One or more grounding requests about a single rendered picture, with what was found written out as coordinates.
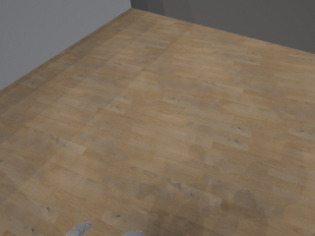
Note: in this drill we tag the left robot hand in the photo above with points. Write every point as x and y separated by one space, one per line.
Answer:
80 229

